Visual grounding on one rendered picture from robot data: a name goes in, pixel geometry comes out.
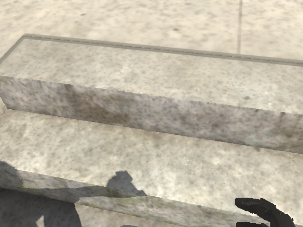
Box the robot right hand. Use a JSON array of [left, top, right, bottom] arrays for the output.
[[235, 198, 295, 227]]

